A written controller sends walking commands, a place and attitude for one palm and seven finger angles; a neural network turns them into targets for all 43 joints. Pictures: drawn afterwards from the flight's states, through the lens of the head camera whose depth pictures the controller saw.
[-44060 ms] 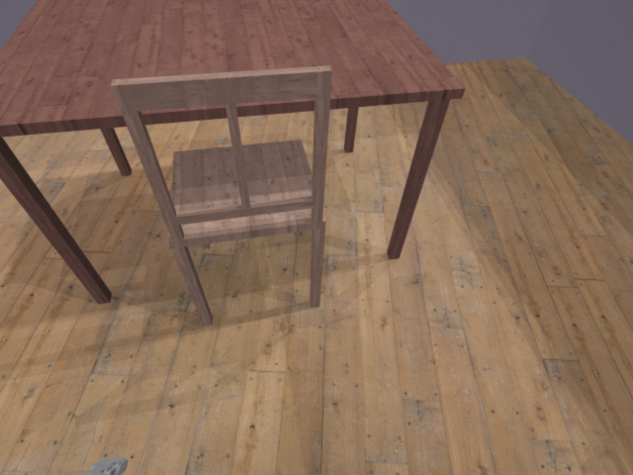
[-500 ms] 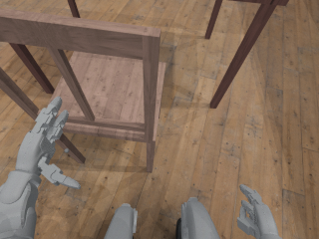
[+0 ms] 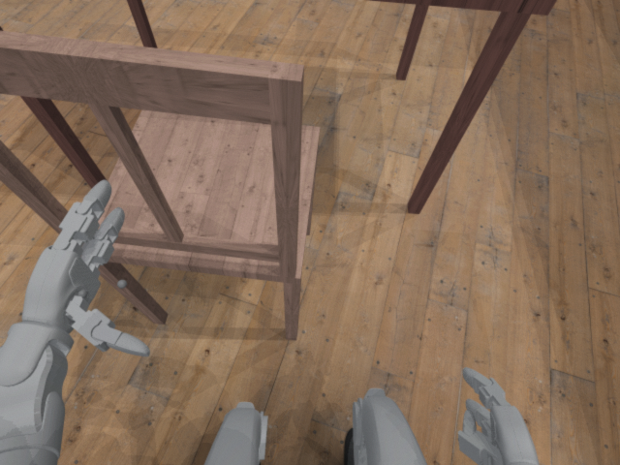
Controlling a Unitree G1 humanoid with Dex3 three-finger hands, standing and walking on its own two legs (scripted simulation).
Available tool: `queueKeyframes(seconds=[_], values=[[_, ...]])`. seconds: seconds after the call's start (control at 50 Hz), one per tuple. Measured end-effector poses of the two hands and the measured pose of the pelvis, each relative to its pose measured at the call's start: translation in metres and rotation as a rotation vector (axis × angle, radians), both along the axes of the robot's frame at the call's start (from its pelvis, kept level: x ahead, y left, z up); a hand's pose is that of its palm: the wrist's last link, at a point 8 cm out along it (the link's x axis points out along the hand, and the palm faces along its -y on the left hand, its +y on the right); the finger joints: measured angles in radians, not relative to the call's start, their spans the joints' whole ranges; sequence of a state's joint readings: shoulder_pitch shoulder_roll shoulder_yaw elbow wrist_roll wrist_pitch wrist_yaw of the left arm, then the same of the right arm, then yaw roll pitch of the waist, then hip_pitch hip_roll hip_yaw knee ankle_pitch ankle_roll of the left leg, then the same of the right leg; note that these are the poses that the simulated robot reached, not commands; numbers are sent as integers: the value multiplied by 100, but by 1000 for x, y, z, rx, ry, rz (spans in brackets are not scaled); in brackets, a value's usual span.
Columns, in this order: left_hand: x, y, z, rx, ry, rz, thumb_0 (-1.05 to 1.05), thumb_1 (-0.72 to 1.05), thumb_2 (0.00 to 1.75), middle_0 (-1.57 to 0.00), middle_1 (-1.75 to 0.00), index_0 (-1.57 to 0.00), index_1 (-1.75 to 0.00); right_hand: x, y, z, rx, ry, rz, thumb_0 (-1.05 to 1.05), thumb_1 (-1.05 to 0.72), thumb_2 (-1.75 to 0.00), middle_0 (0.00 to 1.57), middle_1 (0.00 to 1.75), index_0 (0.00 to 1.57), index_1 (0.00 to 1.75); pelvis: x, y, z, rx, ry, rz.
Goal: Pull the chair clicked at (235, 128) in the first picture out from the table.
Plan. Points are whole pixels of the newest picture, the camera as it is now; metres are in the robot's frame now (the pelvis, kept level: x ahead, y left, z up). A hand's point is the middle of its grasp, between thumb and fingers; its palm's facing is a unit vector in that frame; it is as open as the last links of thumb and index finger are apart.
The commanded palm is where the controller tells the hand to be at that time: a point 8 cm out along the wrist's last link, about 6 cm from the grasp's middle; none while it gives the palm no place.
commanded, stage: aim the fingers beside a spindle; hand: left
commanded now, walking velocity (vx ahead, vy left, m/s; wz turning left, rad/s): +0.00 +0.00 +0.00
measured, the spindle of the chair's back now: (147, 185) +0.46 +0.23 +0.04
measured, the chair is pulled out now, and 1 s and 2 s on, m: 0.30 0.30 0.30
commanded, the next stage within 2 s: push the fingers through the gap in 1.14 s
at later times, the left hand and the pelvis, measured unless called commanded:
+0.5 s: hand (130, 300) +0.31 +0.22 +0.03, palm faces -0.14 -0.99 -0.04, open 16.9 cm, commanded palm +0.29 +0.28 +0.04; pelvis +0.00 +0.00 +0.00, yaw +0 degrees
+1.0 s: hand (116, 290) +0.31 +0.23 +0.05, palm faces -0.10 -0.99 -0.08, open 16.9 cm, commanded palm +0.29 +0.28 +0.04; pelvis +0.00 +0.01 +0.00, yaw +0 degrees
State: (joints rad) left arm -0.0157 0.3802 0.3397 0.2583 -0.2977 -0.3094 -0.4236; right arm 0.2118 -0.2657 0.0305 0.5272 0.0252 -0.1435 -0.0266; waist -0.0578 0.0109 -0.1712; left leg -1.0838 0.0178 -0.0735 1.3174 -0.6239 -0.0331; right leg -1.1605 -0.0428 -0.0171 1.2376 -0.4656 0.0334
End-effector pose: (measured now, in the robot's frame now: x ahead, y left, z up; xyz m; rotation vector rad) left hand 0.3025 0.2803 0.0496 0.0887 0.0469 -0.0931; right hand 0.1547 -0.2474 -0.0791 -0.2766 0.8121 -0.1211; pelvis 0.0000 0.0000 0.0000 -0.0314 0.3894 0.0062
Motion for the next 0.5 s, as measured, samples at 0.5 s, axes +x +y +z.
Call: queueKeyframes(seconds=[0.5], values=[[-11, -6, -18, -38, 62, -37, -2, -50, 30, -6, -8, -6, -8, 8, -1, 3, -19, -22, 6, 1, -90, -90, 20, 30, 21, 30, 3, 3, -2, -6, 4, -5]])
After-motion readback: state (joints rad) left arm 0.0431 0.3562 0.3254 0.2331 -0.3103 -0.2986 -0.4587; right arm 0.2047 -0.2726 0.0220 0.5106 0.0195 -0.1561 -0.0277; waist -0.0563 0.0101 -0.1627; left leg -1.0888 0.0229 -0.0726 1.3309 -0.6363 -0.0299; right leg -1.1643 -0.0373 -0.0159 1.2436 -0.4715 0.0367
